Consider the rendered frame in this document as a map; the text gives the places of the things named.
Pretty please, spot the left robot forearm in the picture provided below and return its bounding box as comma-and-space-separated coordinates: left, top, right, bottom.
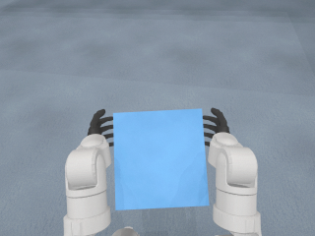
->
63, 134, 112, 236

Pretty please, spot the robot left hand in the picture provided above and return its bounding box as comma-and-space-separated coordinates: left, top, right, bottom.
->
87, 109, 114, 147

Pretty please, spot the robot right hand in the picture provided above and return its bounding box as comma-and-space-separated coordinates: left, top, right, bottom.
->
202, 108, 230, 147

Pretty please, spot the right robot forearm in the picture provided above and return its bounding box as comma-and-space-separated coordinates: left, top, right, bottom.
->
208, 132, 262, 236

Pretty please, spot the carton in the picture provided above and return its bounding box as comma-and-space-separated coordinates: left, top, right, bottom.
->
113, 108, 210, 210

